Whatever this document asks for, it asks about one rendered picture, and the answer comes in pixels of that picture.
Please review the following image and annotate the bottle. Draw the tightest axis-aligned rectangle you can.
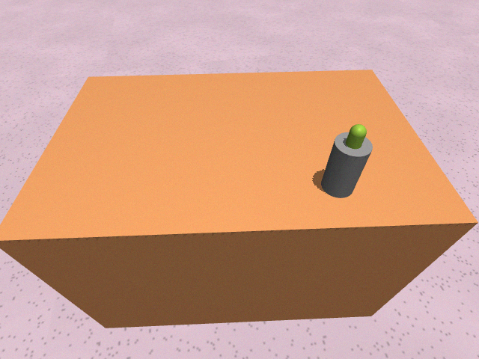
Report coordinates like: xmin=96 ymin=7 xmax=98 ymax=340
xmin=321 ymin=124 xmax=373 ymax=198

